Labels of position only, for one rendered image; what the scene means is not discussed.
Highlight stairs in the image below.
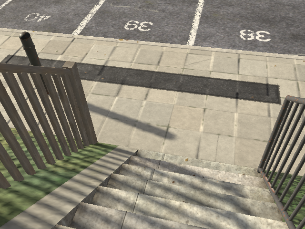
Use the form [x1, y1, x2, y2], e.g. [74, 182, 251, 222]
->
[54, 149, 289, 229]

